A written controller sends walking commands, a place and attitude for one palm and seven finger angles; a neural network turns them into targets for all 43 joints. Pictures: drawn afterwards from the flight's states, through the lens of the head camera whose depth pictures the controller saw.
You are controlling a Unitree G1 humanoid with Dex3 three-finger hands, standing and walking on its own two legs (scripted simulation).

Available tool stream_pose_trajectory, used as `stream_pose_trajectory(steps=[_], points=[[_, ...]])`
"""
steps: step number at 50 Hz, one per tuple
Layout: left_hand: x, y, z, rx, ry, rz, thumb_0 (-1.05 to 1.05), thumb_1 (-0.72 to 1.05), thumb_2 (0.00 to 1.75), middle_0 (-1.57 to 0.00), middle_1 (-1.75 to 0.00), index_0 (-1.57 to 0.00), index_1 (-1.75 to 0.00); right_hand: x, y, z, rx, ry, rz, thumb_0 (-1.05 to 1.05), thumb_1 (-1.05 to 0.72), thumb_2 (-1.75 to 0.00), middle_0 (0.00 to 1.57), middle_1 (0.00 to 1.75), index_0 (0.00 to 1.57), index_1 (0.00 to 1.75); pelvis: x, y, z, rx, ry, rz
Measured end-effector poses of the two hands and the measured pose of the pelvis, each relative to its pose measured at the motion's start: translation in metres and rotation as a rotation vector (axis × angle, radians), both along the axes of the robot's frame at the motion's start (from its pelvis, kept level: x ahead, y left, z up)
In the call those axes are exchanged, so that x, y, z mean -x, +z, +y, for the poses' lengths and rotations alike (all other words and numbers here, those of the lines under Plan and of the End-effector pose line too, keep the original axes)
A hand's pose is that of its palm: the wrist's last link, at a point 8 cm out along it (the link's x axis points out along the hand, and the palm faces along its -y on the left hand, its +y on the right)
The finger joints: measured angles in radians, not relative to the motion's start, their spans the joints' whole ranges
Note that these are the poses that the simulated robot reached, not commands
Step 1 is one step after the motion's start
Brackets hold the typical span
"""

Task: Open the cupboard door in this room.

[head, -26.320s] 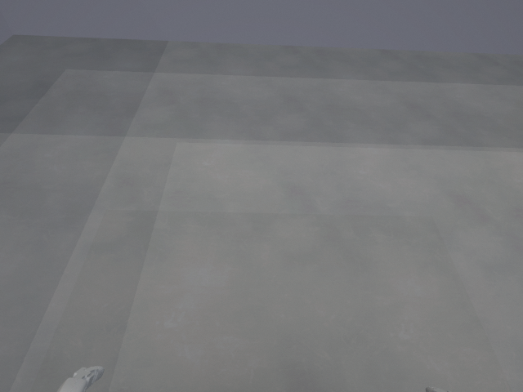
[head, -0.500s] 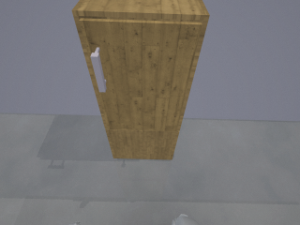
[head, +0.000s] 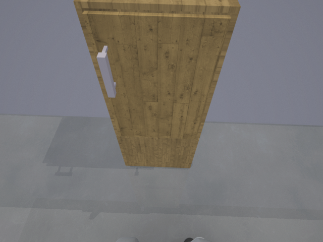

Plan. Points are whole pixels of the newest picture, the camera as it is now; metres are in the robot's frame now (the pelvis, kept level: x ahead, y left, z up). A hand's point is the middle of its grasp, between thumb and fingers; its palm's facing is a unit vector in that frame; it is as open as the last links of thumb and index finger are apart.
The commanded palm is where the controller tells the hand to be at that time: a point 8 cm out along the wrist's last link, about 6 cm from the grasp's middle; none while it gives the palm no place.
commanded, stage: come to a stop and stand still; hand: left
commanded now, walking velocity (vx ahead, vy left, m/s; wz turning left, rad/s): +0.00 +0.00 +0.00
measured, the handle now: (108, 72) +0.58 +0.21 +0.06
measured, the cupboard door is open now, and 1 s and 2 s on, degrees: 0 0 0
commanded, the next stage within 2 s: look again from close up in 0.80 s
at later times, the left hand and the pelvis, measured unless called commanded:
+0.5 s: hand out of the picture -0.05 +0.26 -0.17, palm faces +0.03 -0.98 -0.19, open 7.4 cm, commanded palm none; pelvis -0.06 +0.08 +0.00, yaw +0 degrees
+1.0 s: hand out of the picture -0.11 +0.26 -0.17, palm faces +0.07 -0.98 -0.16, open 7.4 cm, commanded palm none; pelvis -0.07 +0.10 +0.01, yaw +0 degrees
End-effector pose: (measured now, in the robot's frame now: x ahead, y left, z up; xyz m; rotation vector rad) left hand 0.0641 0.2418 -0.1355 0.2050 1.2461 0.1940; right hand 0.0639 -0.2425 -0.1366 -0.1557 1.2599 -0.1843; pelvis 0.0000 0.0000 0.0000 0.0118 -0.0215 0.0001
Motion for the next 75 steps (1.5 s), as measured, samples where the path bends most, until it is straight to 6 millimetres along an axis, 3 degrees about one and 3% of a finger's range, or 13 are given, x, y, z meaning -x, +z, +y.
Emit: stream_pose_trajectory(steps=[6, 13, 18, 21, 28, 33, 38, 45, 58, 65, 75], points=[[0.029, -0.005, 0.043, -0.006, 0.035, -0.024, 0.01, 0.91, 0.9, -0.2, -0.3, -0.2, -0.3, -0.013, 0.015, 0.028, 0.048, 0.029, -0.192, 0.0, -0.91, -0.89, 0.19, 0.3, 0.2, 0.3, 0.01, -0.007, 0.036, 0.005, -0.014, -0.051], [0.063, 0.002, 0.065, -0.006, 0.028, -0.03, 0.01, 0.91, 0.9, -0.19, -0.3, -0.2, -0.3, -0.001, 0.013, 0.068, -0.009, 0.058, -0.244, 0.0, -0.91, -0.89, 0.19, 0.3, 0.2, 0.3, 0.031, -0.006, 0.057, -0.005, -0.023, -0.049], [0.096, 0.004, 0.062, 0.019, 0.024, 0.007, 0.01, 0.91, 0.9, -0.19, -0.3, -0.2, -0.3, 0.032, 0.003, 0.089, -0.047, 0.052, -0.165, 0.0, -0.91, -0.89, 0.2, 0.3, 0.2, 0.3, 0.047, -0.002, 0.07, 0.016, -0.012, -0.036], [0.111, 0.002, 0.062, 0.046, 0.019, 0.042, 0.01, 0.91, 0.9, -0.19, -0.3, -0.2, -0.3, 0.058, 0.005, 0.09, -0.025, 0.025, -0.119, 0.0, -0.93, -0.89, 0.2, 0.3, 0.2, 0.3, 0.054, 0.0, 0.077, 0.022, -0.006, -0.023], [0.125, -0.005, 0.065, 0.091, 0.012, 0.075, 0.01, 0.91, 0.9, -0.2, -0.3, -0.2, -0.3, 0.122, 0.009, 0.091, 0.022, -0.014, 0.037, 0.0, -0.93, -0.89, 0.2, 0.3, 0.2, 0.3, 0.062, 0.004, 0.09, 0.03, -0.007, -0.018], [0.132, -0.006, 0.069, 0.099, 0.014, 0.091, 0.01, 0.91, 0.9, -0.2, -0.3, -0.2, -0.3, 0.144, 0.008, 0.097, 0.026, -0.038, 0.088, 0.01, -0.92, -0.89, 0.2, 0.3, 0.2, 0.3, 0.066, 0.005, 0.096, 0.029, -0.01, -0.026], [0.143, -0.007, 0.071, 0.098, 0.023, 0.11, 0.01, 0.91, 0.9, -0.19, -0.3, -0.2, -0.3, 0.145, 0.005, 0.108, 0.005, -0.04, 0.084, 0.01, -0.91, -0.89, 0.2, 0.3, 0.2, 0.3, 0.069, 0.005, 0.099, 0.031, -0.012, -0.034], [0.163, -0.007, 0.07, 0.1, 0.049, 0.138, 0.01, 0.91, 0.9, -0.19, -0.3, -0.2, -0.3, 0.126, 0.002, 0.119, -0.025, -0.018, 0.034, 0.01, -0.91, -0.89, 0.2, 0.3, 0.2, 0.3, 0.072, 0.006, 0.1, 0.031, -0.012, -0.041], [0.193, -0.008, 0.052, 0.122, 0.085, 0.19, 0.01, 0.91, 0.9, -0.19, -0.3, -0.2, -0.3, 0.113, 0.004, 0.107, -0.013, 0.007, 0.002, 0.01, -0.92, -0.89, 0.2, 0.3, 0.2, 0.3, 0.074, 0.006, 0.093, 0.02, 0.001, -0.043], [0.196, -0.009, 0.039, 0.132, 0.087, 0.196, 0.01, 0.91, 0.9, -0.19, -0.3, -0.2, -0.3, 0.12, 0.004, 0.099, -0.016, 0.008, 0.029, 0.01, -0.91, -0.89, 0.2, 0.3, 0.2, 0.3, 0.074, 0.006, 0.084, 0.019, 0.01, -0.036], [0.18, -0.009, 0.027, 0.133, 0.074, 0.164, 0.01, 0.91, 0.9, -0.19, -0.3, -0.2, -0.3, 0.139, 0.001, 0.092, -0.027, -0.002, 0.085, 0.01, -0.91, -0.89, 0.2, 0.3, 0.2, 0.3, 0.073, 0.006, 0.071, 0.013, 0.02, -0.027]])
